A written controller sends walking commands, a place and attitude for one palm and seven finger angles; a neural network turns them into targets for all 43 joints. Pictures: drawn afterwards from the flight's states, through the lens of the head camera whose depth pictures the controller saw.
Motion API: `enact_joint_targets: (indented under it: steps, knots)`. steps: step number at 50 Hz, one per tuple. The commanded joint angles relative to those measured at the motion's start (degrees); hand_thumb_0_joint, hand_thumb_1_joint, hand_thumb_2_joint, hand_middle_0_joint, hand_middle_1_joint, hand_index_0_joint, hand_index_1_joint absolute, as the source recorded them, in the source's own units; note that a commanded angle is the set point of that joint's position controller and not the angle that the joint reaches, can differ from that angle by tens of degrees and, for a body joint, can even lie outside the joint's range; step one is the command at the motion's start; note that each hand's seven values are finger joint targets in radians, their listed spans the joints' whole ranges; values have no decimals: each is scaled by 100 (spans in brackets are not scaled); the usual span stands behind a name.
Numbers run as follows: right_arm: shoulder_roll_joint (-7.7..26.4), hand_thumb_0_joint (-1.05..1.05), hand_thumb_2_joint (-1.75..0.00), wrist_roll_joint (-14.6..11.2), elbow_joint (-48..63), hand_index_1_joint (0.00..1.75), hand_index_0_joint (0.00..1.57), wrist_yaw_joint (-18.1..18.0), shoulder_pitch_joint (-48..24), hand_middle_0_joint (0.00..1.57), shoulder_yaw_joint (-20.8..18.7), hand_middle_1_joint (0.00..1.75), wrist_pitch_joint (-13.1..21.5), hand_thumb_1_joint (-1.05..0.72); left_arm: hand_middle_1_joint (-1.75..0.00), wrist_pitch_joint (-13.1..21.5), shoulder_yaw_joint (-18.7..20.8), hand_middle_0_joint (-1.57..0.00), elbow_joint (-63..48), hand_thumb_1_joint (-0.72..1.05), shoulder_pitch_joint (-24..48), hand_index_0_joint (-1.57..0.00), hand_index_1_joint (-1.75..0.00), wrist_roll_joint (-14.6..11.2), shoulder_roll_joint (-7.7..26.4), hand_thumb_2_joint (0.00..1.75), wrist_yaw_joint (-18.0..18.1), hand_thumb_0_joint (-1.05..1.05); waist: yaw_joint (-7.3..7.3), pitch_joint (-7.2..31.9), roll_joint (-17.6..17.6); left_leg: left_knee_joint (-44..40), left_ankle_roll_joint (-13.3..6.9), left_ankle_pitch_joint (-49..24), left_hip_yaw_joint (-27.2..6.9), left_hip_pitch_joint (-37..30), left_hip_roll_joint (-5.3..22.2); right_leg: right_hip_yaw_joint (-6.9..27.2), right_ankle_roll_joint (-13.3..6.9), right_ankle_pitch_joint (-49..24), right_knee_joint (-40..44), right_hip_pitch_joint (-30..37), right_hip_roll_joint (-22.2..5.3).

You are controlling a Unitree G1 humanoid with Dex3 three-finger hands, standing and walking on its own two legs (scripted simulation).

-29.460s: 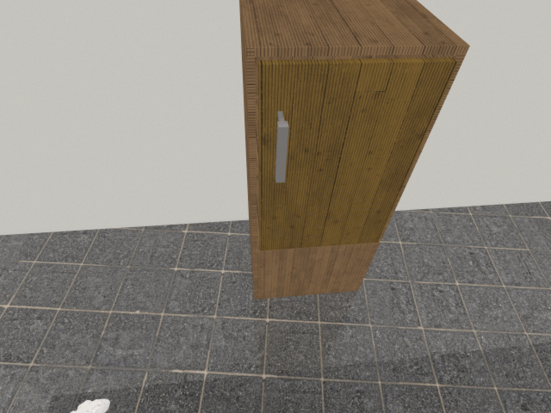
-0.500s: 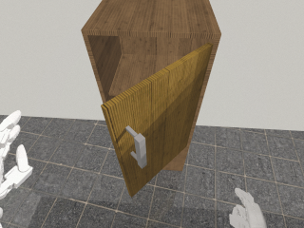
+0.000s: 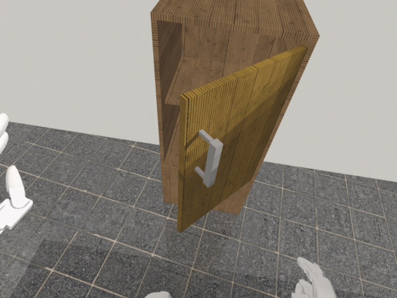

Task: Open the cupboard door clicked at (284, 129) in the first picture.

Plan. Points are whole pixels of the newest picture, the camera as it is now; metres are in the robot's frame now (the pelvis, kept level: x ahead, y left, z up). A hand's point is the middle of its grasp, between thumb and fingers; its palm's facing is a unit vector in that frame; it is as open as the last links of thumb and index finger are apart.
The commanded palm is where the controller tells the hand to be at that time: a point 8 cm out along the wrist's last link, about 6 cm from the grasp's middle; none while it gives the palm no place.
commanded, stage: step back with the hand held close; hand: left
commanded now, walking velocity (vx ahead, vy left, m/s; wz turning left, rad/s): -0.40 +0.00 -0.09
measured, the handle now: (206, 159) +0.40 +0.01 +0.04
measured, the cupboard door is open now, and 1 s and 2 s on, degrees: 47 47 47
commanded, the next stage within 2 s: stop stepping back and stand still in 0.34 s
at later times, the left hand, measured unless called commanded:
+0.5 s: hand (15, 283) +0.10 +0.21 +0.19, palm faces +0.24 -0.83 -0.50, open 7.5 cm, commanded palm +0.04 +0.27 +0.20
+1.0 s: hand out of the picture +0.04 +0.22 +0.20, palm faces +0.34 -0.84 -0.43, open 7.5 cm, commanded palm +0.00 +0.28 +0.20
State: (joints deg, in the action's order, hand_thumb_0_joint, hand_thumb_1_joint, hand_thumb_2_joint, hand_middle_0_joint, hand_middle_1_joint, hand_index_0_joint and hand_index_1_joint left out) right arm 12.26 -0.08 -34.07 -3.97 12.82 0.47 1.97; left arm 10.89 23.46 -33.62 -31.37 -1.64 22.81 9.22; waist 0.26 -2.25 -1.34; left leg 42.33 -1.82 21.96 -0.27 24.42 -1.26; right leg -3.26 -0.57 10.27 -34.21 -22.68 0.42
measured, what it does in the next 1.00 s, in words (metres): walks backwards: right foot, then left foot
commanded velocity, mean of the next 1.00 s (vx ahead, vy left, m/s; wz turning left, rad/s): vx -0.05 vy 0.02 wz -0.03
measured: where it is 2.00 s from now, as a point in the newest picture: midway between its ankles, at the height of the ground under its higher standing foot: outside the picture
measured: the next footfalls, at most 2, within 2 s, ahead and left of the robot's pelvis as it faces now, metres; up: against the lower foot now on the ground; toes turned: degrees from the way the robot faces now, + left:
right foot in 0.46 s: -0.15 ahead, -0.11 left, +0.00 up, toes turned -8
left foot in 0.66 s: -0.08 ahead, +0.09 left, +0.00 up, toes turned -3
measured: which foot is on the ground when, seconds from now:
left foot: down 0.00-0.48, up 0.50-0.64, down 0.66-1.00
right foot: down 0.00-0.02, up 0.04-0.44, down 0.46-1.00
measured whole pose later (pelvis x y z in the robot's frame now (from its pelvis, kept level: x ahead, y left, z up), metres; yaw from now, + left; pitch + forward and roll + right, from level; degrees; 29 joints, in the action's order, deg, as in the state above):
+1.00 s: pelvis -0.17 -0.01 +0.01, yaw -6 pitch -1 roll -2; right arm 12.1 0.5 -37.6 -4.6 17.9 0.3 6.5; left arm 12.8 23.6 -33.1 -35.0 -2.2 25.0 8.3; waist -0.6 3.8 -0.7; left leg 36.9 -0.7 16.2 0.3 20.7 0.9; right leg -2.3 -2.4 22.5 -29.6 -5.9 3.5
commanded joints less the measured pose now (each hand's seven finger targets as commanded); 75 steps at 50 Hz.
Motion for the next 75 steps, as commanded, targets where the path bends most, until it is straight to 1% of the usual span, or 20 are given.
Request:
enact_joint_targets:
  steps: [1, 3, 7, 19, 21, 24, 26, 30, 35, 41, 45, 49, 52, 54, 57, 63, 64, 67, 70, 75]
  knots:
    - [920, 0, -90, 46, 1014, 30, 20, -160, -714, 20, -293, 30, 404, -90, -30, 470, 909, -20, -1568, 90, 497, -20, -30, 9, 1239, 90, 201, 0, -45, 302, 2111, -2838, -440, 487, -1965, 503, 1476, 418, 80, 1167, -1003, 254, -10]
    - [573, 0, -90, 174, 799, 30, 20, -129, -594, 20, -328, 30, 610, -90, -30, 553, 1138, -20, -1403, 90, 565, -20, -30, 96, 1390, 90, 224, 0, -94, 623, 2030, -3500, -799, 893, -2567, 1038, 2215, 828, 83, 1712, -3505, 622, 264]
    - [640, 0, -90, 92, 706, 30, 20, -19, -626, 20, -479, 30, 764, -90, -30, 497, 1046, -20, -1270, 90, 299, -20, -30, -37, 1180, 90, 188, 0, -19, 820, 602, -2679, -744, -842, -1716, -540, 1838, 713, 173, 1705, -3073, -229, 185]
    - [560, 0, -90, 129, 543, 30, 20, 124, -678, 20, -305, 30, 714, -90, -30, 393, 985, -20, -1573, 90, -34, -20, -30, -355, 1386, 90, -22, 0, 61, 1785, 1696, -3178, 76, -1654, -547, -1847, 1166, -146, -98, 1479, 1028, 1267, 485]
    - [509, 0, -90, 120, 590, 30, 20, 148, -736, 20, -276, 30, 576, -90, -30, 506, 1199, -20, -1689, 90, -115, -20, -30, -420, 1631, 90, -92, 0, 96, 1699, 1109, -2311, 240, -1902, -143, -2028, 907, 209, -227, 547, 2138, 1153, 29]
    - [503, 0, -90, 46, 717, 30, 20, 80, -927, 20, -187, 30, 534, -90, -30, 605, 1639, -20, -1535, 90, -341, -20, -30, -438, 2081, 90, -26, 0, 185, 1129, -403, 560, 368, -212, 208, -1110, 165, 1432, -661, -680, 2387, 68, -1828]
    - [544, 0, -90, -130, 719, 30, 20, 58, -826, 20, -206, 30, 582, -90, -30, 461, 1416, -20, -1178, 90, -395, -20, -30, -295, 1682, 90, -60, 0, 78, 941, -821, 1398, 255, -141, -94, 260, 97, 932, -475, -2824, 1389, 990, -1510]
    - [583, 0, -90, -61, 548, 30, 20, -100, -726, 20, -100, 30, 536, -90, -30, 176, 982, -20, -279, 90, 17, -20, -30, -261, 1216, 90, 3, 0, -141, 606, -39, -704, 129, -1239, 355, -791, 117, 515, -322, -2647, 960, 993, -1049]
    - [906, 0, -90, -149, 534, 30, 20, -182, -432, 20, -256, 30, 708, -90, -30, 152, 462, -20, 437, 90, 708, -20, -30, -111, 1010, 90, 21, 0, -14, 400, 2, -1488, -390, -3127, -827, -1667, 941, 498, 465, -870, 727, 465, -168]
    - [703, 0, -90, 31, 718, 30, 20, -83, -710, 20, -210, 30, 801, -90, -30, 374, 682, -20, -946, 90, 472, -20, -30, -82, 1251, 90, -29, 0, -57, 283, 410, -1936, -9, -23, -543, -737, 423, 671, -169, 1702, 1676, 844, -322]
    - [631, 0, -90, 48, 611, 30, 20, -82, -563, 20, -298, 30, 697, -90, -30, 421, 970, -20, -1156, 90, 144, -20, -30, -107, 1423, 90, 76, 0, -67, 113, 53, 120, 194, -400, 29, -518, 174, 1994, -994, 2812, 2382, 209, -1480]
    - [620, 0, -90, 36, 470, 30, 20, -119, -328, 20, -231, 30, 746, -90, -30, 444, 776, -20, -414, 90, 696, -20, -30, -61, 1139, 90, 131, 0, -212, -81, 439, -1038, 73, -586, -61, -996, 390, 1118, -669, 1915, 1382, 222, -1005]
    - [805, 0, -90, -12, 545, 30, 20, -182, -308, 20, -260, 30, 854, -90, -30, 435, 525, -20, 98, 90, 950, -20, -30, -44, 894, 90, 80, 0, -170, -81, 1833, -2755, -523, 72, -2417, -1489, 1543, 162, 31, 1598, -639, -246, 197]
    - [601, 0, -90, 106, 482, 30, 20, -156, -308, 20, -184, 30, 924, -90, -30, 407, 566, -20, 119, 90, 1095, -20, -30, 16, 1046, 90, 49, 0, -177, -134, 1353, -3546, -623, 954, -3030, -834, 1810, 520, 37, 1987, -1875, -113, 59]
    - [593, 0, -90, 71, 475, 30, 20, -88, -397, 20, -237, 30, 1009, -90, -30, 365, 535, -20, -102, 90, 652, -20, -30, -12, 1024, 90, 13, 0, -24, 438, 214, -3253, -622, 119, -1877, -994, 1476, 386, 74, 1556, -1027, 565, -63]
    - [531, 0, -90, 101, 679, 30, 20, -7, -593, 20, -135, 30, 921, -90, -30, 367, 859, -20, -948, 90, -285, -20, -30, 22, 1251, 90, 20, 0, -28, 664, 873, -2358, 0, 3, -468, -86, 586, 441, -113, 617, 1332, 2047, -232]
    - [1366, 0, -90, 27, -869, 30, 20, 404, -679, 20, -470, 30, 885, -90, -30, -610, -1533, -20, 4072, 90, 300, -20, -30, 518, -14, 90, -772, 0, -123, 577, 104, -436, 26, -1413, -329, -8, 478, 964, -398, -1657, 837, 1243, -1252]
    - [858, 0, -90, 43, -870, 30, 20, 428, 78, 20, -423, 30, 300, -90, -30, -1021, -1743, -20, 4270, 90, 1021, -20, -30, 385, -203, 90, -842, 0, -276, 735, -725, -108, 104, -994, -346, -818, 488, 1034, -639, 37, 895, -20, -1287]
    - [947, 0, -90, 144, -781, 30, 20, 417, -197, 20, -347, 30, 15, -90, -30, -1023, -1827, -20, 5085, 90, 1365, -20, -30, 401, -61, 90, -868, 0, -138, 118, -1538, -169, 12, -1039, -202, -456, 314, 828, -646, -822, 907, 238, -1174]
    - [790, 0, -90, 225, -1237, 30, 20, 352, -235, 20, -164, 30, -117, -90, -30, -1135, -2026, -20, 6754, 90, 1580, -20, -30, 287, -298, 90, -801, 0, -22, 132, 246, -1411, -199, -2874, -891, -757, 703, 488, -173, -500, 471, 841, -647]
